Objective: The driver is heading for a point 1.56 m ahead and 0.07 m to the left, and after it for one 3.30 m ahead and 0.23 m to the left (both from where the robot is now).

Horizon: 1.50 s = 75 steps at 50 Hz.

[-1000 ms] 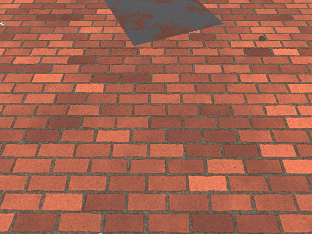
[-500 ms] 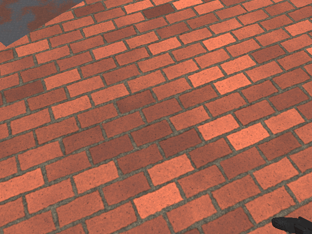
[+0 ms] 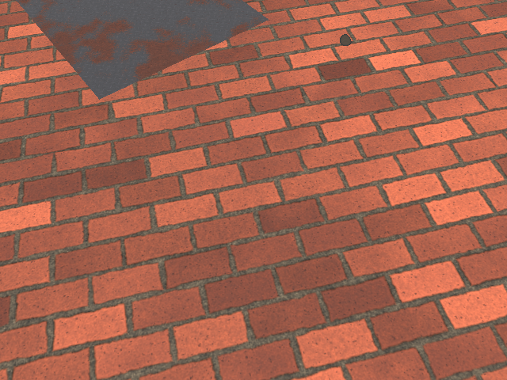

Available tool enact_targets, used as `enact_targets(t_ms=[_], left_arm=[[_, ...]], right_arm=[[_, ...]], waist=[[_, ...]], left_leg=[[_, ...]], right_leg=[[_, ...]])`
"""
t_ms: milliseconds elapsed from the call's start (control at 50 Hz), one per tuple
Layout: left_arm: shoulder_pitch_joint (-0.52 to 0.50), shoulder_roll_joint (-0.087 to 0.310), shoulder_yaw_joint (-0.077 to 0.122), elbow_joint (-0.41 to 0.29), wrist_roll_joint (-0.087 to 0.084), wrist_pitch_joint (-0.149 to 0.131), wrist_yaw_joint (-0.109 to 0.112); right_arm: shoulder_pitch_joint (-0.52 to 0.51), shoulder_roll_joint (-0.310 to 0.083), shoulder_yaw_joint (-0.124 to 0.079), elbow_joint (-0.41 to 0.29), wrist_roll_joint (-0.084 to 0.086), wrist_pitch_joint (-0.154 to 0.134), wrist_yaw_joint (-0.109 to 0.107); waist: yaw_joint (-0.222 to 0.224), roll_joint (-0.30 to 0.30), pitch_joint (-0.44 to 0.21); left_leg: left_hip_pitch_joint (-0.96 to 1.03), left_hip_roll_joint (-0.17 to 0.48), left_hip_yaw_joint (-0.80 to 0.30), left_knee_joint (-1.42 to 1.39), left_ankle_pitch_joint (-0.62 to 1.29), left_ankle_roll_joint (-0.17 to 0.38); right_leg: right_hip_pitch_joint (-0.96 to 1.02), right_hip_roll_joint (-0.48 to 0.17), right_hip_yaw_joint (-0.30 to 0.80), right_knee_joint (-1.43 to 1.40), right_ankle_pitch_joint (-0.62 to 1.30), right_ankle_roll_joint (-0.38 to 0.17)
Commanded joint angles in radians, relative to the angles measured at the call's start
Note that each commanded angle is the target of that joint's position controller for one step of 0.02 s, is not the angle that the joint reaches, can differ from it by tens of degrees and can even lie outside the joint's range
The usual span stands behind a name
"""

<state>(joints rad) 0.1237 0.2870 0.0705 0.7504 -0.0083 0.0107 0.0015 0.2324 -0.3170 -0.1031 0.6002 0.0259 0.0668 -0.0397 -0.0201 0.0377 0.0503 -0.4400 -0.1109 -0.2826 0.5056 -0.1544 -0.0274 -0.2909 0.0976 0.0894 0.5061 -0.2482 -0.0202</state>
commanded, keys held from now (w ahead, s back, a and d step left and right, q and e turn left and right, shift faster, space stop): q+shift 0.24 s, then shift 0.16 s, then e+shift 0.60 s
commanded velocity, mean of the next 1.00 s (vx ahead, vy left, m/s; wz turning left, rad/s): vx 0.01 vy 0.00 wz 0.03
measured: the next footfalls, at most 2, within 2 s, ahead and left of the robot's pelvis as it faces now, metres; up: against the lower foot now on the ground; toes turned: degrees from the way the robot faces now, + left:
left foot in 0.42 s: +0.05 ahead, +0.17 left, +0.00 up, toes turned +21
right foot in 0.88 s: +0.11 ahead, -0.07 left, +0.00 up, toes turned -2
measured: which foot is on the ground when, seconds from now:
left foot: down 0.00-0.00, up 0.02-0.40, down 0.42-0.88, up 0.90-1.00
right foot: down 0.00-0.44, up 0.46-0.86, down 0.88-1.00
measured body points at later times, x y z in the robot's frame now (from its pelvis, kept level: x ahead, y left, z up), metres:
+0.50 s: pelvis +0.04 +0.04 +0.00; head +0.08 +0.07 +0.44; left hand +0.01 +0.35 -0.12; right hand +0.33 -0.10 -0.07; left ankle +0.01 +0.15 -0.73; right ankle +0.01 -0.11 -0.70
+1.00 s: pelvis +0.07 +0.00 +0.00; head +0.12 -0.03 +0.45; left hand +0.19 +0.31 -0.08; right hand +0.26 -0.28 -0.11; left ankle +0.02 +0.16 -0.64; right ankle +0.07 -0.07 -0.73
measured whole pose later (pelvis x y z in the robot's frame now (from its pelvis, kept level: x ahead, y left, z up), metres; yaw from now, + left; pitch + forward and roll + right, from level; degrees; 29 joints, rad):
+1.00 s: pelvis +0.07 +0.00 +0.00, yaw -2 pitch +2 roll +2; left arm 0.25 0.32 0.09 0.65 -0.01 0.03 0.00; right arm 0.03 -0.32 -0.10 0.72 0.00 0.03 -0.02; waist 0.03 0.04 0.08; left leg -0.50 0.02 -0.01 1.17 -0.51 -0.05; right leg -0.33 0.02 -0.01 0.58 -0.29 -0.07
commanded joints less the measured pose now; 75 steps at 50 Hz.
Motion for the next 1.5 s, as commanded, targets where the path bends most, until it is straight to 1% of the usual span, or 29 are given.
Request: enact_targets(t_ms=[20, 40, 60, 100, 180, 260, 380, 420, 440, 460, 480, 520, 580, 660, 760, 840, 860, 880, 900, 920, 940, 980, 1080, 1280, 1380, 1420, 1440, 1460, 1500], left_arm=[[0.060, 0.223, 0.061, -0.044, 0.067, -0.011, 0.005], [-0.022, 0.161, 0.042, -0.076, 0.068, -0.018, 0.016], [-0.075, 0.111, 0.028, -0.091, 0.050, -0.021, 0.027], [-0.094, 0.090, 0.017, -0.093, 0.023, -0.018, 0.042], [0.029, 0.126, 0.026, -0.075, 0.029, 0.002, 0.047], [0.075, 0.189, 0.047, -0.066, 0.024, 0.014, 0.034], [0.048, 0.216, 0.058, -0.047, -0.024, -0.001, -0.004], [0.074, 0.169, 0.040, -0.016, -0.037, -0.014, -0.008], [0.078, 0.096, 0.004, -0.040, 0.020, -0.028, -0.013], [0.113, 0.033, -0.030, -0.043, 0.042, -0.034, -0.029], [0.086, 0.114, -0.004, -0.008, 0.009, -0.021, -0.032], [0.068, 0.129, 0.005, -0.006, -0.028, -0.002, -0.018], [0.142, 0.175, 0.030, 0.011, -0.018, 0.031, 0.013], [0.123, 0.114, 0.027, -0.030, -0.019, 0.059, 0.029], [0.076, 0.087, 0.021, -0.109, -0.007, 0.058, -0.004], [0.133, 0.100, 0.041, -0.132, -0.012, 0.073, -0.021], [0.172, 0.111, 0.051, -0.123, -0.009, 0.072, -0.015], [0.232, 0.189, 0.082, -0.113, -0.007, 0.065, 0.001], [0.260, 0.339, 0.114, -0.134, -0.002, 0.050, 0.014], [0.279, 0.320, 0.100, -0.155, 0.038, 0.014, -0.006], [0.233, 0.294, 0.091, -0.158, 0.035, -0.012, -0.014], [0.127, 0.226, 0.071, -0.167, -0.018, -0.013, 0.007], [0.092, 0.214, 0.057, -0.205, -0.014, 0.012, 0.044], [0.061, 0.192, 0.032, -0.216, 0.012, 0.029, 0.040], [0.004, 0.082, -0.020, -0.181, 0.029, 0.014, 0.015], [0.050, 0.119, -0.007, -0.156, 0.034, -0.004, 0.014], [0.105, 0.149, 0.007, -0.153, 0.049, -0.010, 0.018], [0.110, 0.151, 0.012, -0.157, 0.051, -0.013, 0.024], [0.025, 0.140, 0.019, -0.177, 0.034, -0.011, 0.040]], right_arm=[[-0.015, -0.104, -0.034, -0.115, 0.006, -0.033, 0.003], [0.010, -0.172, -0.055, -0.090, -0.004, -0.039, 0.009], [0.040, -0.181, -0.061, -0.059, -0.008, -0.033, 0.011], [0.072, -0.127, -0.046, -0.039, -0.015, -0.021, 0.015], [-0.051, -0.076, -0.011, -0.103, 0.008, -0.021, 0.041], [-0.120, -0.052, 0.010, -0.149, 0.001, -0.021, 0.062], [-0.109, -0.057, 0.006, -0.142, -0.006, -0.008, 0.060], [-0.034, -0.091, -0.007, -0.112, -0.015, -0.012, 0.050], [0.031, -0.156, -0.013, -0.111, -0.030, -0.017, 0.034], [-0.026, -0.134, 0.014, -0.109, -0.057, -0.031, 0.031], [-0.002, -0.026, 0.040, -0.080, -0.066, -0.041, 0.041], [-0.108, -0.058, 0.030, -0.047, -0.056, -0.059, 0.049], [-0.180, -0.130, 0.001, -0.033, -0.050, -0.058, 0.024], [-0.210, -0.063, 0.010, -0.007, -0.052, -0.052, 0.001], [-0.203, -0.102, -0.012, 0.029, -0.041, -0.048, 0.004], [-0.234, -0.125, -0.026, 0.043, -0.003, -0.050, 0.022], [-0.219, -0.107, -0.024, 0.058, 0.005, -0.047, 0.027], [-0.167, -0.074, -0.020, 0.076, -0.007, -0.045, 0.034], [-0.242, -0.013, 0.004, 0.009, -0.056, -0.049, 0.034], [-0.315, -0.040, 0.002, -0.018, -0.048, -0.054, 0.029], [-0.335, -0.072, -0.006, -0.018, -0.023, -0.058, 0.025], [-0.307, -0.095, -0.017, 0.006, -0.027, -0.067, 0.009], [-0.245, -0.068, -0.013, 0.043, -0.031, -0.072, 0.020], [-0.241, -0.080, -0.007, 0.045, -0.024, -0.077, 0.031], [-0.157, -0.043, 0.019, 0.070, -0.016, -0.088, 0.058], [-0.174, -0.103, 0.012, 0.046, -0.027, -0.093, 0.056], [-0.189, -0.196, -0.007, 0.023, -0.028, -0.095, 0.052], [-0.170, -0.226, -0.020, 0.035, -0.016, -0.092, 0.056], [-0.095, -0.188, -0.017, 0.047, -0.005, -0.089, 0.051]], waist=[[0.020, -0.252, -0.123], [-0.013, -0.192, -0.103], [-0.030, -0.140, -0.092], [-0.026, -0.133, -0.072], [0.057, -0.152, -0.064], [0.091, -0.152, -0.075], [0.048, -0.185, -0.109], [-0.005, -0.116, -0.159], [-0.015, 0.058, -0.276], [0.017, 0.219, -0.375], [-0.033, 0.076, -0.386], [0.007, 0.074, -0.219], [0.046, 0.124, -0.131], [0.038, 0.109, -0.083], [0.021, 0.092, -0.098], [0.064, 0.089, -0.116], [0.083, 0.048, -0.117], [0.090, -0.132, -0.113], [0.082, -0.446, -0.091], [0.126, -0.324, -0.241], [0.110, -0.206, -0.204], [0.048, -0.092, -0.131], [0.023, -0.105, -0.156], [0.063, -0.186, -0.119], [0.033, -0.182, -0.125], [0.040, -0.125, -0.096], [0.093, -0.008, -0.094], [0.099, 0.106, -0.102], [0.038, 0.190, -0.118]], left_leg=[[-0.266, -0.007, 0.030, 0.324, -0.379, 0.001], [-0.255, 0.054, 0.065, 0.469, -0.327, -0.022], [-0.235, 0.062, 0.083, 0.528, -0.263, -0.030], [-0.275, 0.083, 0.116, 0.657, -0.168, -0.048], [-0.335, 0.159, 0.235, 0.591, -0.112, -0.089], [-0.264, 0.192, 0.278, 0.442, -0.148, -0.083], [-0.003, 0.111, 0.341, 0.115, -0.179, -0.005], [0.294, 0.097, 0.298, -0.166, 0.137, 0.068], [0.618, 0.302, 0.063, -0.101, 0.601, 0.128], [0.662, 0.545, -0.117, -0.034, 0.884, 0.343], [0.574, 0.511, -0.028, -0.053, 0.782, 0.368], [0.463, 0.395, 0.119, -0.087, 0.573, 0.268], [0.295, 0.387, 0.218, -0.151, 0.536, 0.264], [0.268, 0.403, 0.304, -0.203, 0.270, 0.245], [0.316, 0.462, 0.345, -0.176, 0.257, 0.240], [0.325, 0.483, 0.394, -0.068, 0.254, 0.161], [0.284, 0.445, 0.436, 0.023, 0.187, 0.111], [0.161, 0.342, 0.509, 0.246, 0.018, 0.031], [-0.219, 0.157, 0.505, 0.594, -0.514, -0.074], [-0.279, 0.095, 0.261, 0.771, -0.594, -0.067], [-0.316, 0.115, 0.210, 0.813, -0.519, -0.040], [-0.337, 0.148, 0.175, 0.726, -0.326, -0.011], [-0.223, 0.089, 0.167, 0.574, -0.136, -0.048], [-0.104, 0.102, 0.182, 0.337, -0.143, -0.075], [0.171, 0.141, 0.250, 0.080, -0.067, -0.029], [0.244, 0.144, 0.187, -0.060, 0.248, 0.017], [0.235, 0.210, 0.083, -0.029, 0.477, 0.071], [0.224, 0.256, -0.006, -0.046, 0.480, 0.163], [0.287, 0.340, -0.205, -0.096, 0.458, 0.272]], right_leg=[[0.212, -0.465, 0.459, -0.279, -0.010, -0.203], [0.175, -0.465, 0.378, -0.263, 0.100, -0.216], [0.157, -0.391, 0.259, -0.238, 0.139, -0.175], [0.182, -0.321, 0.111, -0.190, 0.292, -0.139], [0.277, -0.326, -0.021, -0.168, 0.514, -0.180], [0.305, -0.378, -0.068, -0.159, 0.555, -0.199], [0.278, -0.397, -0.117, -0.053, 0.636, -0.165], [0.154, -0.328, -0.185, 0.121, 0.578, -0.076], [-0.092, -0.269, -0.221, 0.301, 0.216, 0.013], [-0.226, -0.202, -0.146, 0.437, -0.427, 0.079], [-0.191, -0.225, -0.046, 0.495, -0.469, 0.100], [-0.231, -0.215, -0.034, 0.460, -0.411, 0.104], [-0.178, -0.159, -0.080, 0.573, -0.250, 0.145], [-0.230, -0.196, -0.089, 0.554, -0.160, 0.145], [-0.174, -0.213, -0.141, 0.364, -0.144, 0.095], [-0.059, -0.176, -0.196, 0.176, -0.083, 0.020], [0.023, -0.147, -0.196, 0.078, 0.012, -0.013], [0.159, -0.180, -0.061, -0.044, 0.344, -0.077], [0.346, -0.406, 0.366, -0.083, 0.771, -0.250], [0.350, -0.482, 0.520, -0.146, 0.651, -0.384], [0.342, -0.456, 0.444, -0.169, 0.542, -0.359], [0.298, -0.372, 0.333, -0.162, 0.410, -0.255], [0.258, -0.279, 0.267, -0.150, 0.453, -0.203], [0.172, -0.254, 0.336, -0.078, 0.386, -0.193], [0.090, -0.243, 0.248, -0.049, 0.460, -0.166], [0.090, -0.169, 0.203, -0.031, 0.283, -0.102], [0.090, -0.085, 0.131, 0.047, 0.130, -0.057], [0.070, -0.025, 0.038, 0.101, 0.037, -0.005], [-0.034, 0.010, -0.016, 0.225, -0.136, 0.046]])
Keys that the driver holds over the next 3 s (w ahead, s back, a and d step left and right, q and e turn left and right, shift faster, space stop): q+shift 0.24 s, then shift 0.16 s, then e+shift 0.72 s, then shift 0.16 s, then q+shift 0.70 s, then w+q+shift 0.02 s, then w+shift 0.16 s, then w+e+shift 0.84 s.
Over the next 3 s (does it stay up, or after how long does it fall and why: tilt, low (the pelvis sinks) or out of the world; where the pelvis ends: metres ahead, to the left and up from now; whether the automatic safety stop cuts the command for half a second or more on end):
stays up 0.71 0.20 0.00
